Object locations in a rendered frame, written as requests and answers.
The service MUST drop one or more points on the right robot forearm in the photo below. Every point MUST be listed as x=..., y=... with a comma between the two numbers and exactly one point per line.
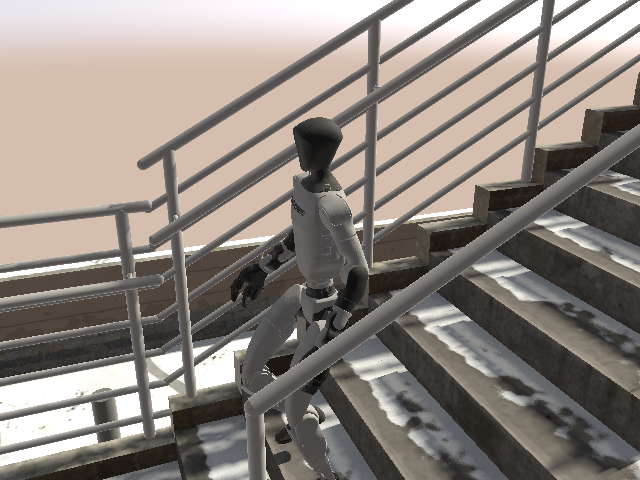
x=279, y=255

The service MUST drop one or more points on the left robot forearm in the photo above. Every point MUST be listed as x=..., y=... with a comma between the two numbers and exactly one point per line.
x=348, y=297

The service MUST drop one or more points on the robot left shin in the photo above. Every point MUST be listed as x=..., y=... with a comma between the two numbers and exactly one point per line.
x=311, y=443

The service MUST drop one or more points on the robot left hand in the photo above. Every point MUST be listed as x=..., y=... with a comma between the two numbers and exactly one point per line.
x=316, y=382

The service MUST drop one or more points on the right robot upper arm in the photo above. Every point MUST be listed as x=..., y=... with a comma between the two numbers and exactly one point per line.
x=299, y=176

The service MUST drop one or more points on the robot right thigh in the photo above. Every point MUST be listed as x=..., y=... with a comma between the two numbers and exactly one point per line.
x=272, y=332

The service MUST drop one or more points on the robot right hand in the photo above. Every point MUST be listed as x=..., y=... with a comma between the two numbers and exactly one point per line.
x=255, y=277

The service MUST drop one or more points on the left robot upper arm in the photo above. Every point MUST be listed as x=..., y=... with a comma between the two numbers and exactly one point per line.
x=337, y=217

